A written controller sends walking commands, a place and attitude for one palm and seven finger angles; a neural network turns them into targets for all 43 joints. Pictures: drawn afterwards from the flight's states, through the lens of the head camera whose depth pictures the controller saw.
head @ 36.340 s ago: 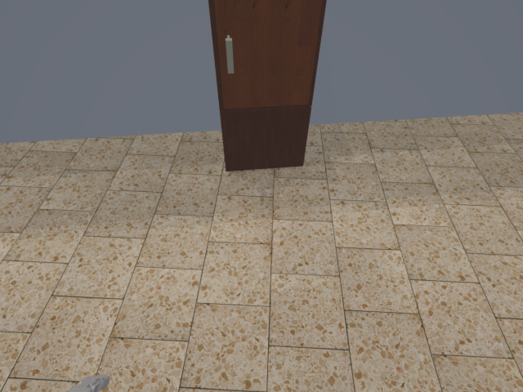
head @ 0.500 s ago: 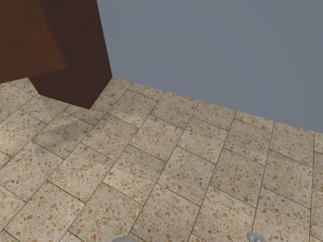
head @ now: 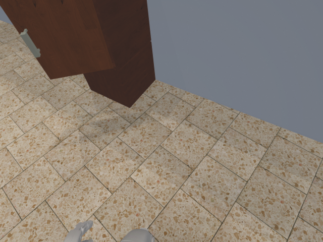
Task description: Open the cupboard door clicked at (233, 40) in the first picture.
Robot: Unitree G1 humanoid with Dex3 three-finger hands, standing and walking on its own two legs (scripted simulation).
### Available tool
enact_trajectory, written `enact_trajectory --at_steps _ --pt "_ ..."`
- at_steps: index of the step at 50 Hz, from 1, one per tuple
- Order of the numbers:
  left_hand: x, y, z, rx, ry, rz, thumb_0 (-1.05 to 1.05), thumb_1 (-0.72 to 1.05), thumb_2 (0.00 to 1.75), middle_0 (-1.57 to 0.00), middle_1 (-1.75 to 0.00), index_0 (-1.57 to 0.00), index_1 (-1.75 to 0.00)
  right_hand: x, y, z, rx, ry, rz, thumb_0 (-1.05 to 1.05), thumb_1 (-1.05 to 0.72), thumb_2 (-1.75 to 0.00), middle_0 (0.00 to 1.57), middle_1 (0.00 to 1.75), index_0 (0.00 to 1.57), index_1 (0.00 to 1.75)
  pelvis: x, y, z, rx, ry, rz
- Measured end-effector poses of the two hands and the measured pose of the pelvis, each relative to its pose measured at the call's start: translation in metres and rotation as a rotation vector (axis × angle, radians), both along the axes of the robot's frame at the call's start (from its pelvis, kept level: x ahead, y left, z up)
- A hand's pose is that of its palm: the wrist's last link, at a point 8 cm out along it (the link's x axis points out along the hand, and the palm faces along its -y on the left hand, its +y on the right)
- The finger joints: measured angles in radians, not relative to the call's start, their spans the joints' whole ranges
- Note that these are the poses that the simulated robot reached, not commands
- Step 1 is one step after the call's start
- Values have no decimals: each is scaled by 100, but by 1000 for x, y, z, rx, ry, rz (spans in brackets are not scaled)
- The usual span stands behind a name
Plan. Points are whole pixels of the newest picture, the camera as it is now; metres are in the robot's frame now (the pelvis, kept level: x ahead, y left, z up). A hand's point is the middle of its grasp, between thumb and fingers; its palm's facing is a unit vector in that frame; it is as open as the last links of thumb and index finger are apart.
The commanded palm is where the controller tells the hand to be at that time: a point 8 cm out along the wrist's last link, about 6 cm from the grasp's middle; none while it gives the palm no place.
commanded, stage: turn to face it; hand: left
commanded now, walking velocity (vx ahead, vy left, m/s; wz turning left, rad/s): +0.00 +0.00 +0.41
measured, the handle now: (31, 43) +1.02 +0.73 -0.08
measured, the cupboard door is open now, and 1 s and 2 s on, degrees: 44 44 44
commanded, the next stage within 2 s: take the last steps up to it in 0.20 s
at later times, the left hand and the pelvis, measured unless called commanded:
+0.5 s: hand out of the picture +0.00 +0.23 -0.17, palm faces +0.27 -0.94 -0.22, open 7.4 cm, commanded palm none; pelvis +0.02 +0.02 +0.00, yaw +12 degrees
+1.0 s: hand out of the picture +0.03 +0.18 -0.15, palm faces +0.42 -0.89 -0.19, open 7.4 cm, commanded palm none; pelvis +0.13 +0.05 +0.02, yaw +21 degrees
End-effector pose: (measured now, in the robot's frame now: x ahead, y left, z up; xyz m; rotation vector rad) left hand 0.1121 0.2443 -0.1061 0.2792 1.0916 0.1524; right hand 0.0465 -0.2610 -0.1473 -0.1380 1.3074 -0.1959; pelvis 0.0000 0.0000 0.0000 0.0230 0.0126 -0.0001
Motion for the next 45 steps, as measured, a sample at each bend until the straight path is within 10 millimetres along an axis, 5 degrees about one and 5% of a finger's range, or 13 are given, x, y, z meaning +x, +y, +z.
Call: enact_trajectory --at_steps 9,19,27,36,40,45 --pt "-67 -13 -7 -52 106 164 1 90 90 -20 -30 -21 -30 45 -2 15 -6 4 130 1 -91 -90 20 30 20 30 9 -9 10 24 -7 114" --pt "-143 20 -47 -101 256 339 1 90 90 -20 -30 -20 -29 121 54 23 -49 -143 320 0 -91 -90 20 30 20 30 13 16 -8 -2 -13 189" --pt "-117 31 -25 -107 184 350 1 91 90 -20 -30 -20 -29 108 72 25 -11 -110 349 0 -91 -90 20 30 20 30 23 22 7 -23 -7 225" --pt "-53 20 -14 -48 34 333 1 90 90 -20 -30 -20 -29 84 45 -12 46 61 307 0 -91 -90 20 30 20 30 57 7 -7 6 -15 273" --pt "-60 7 -8 -60 58 394 1 90 90 -20 -30 -20 -29 103 40 -7 39 112 336 1 -91 -90 20 30 20 30 76 11 2 10 -28 305" --pt "-82 -10 -6 -119 188 454 1 91 90 -20 -30 -20 -29 153 54 11 34 68 354 1 -91 -90 20 30 20 30 104 23 15 25 -11 330"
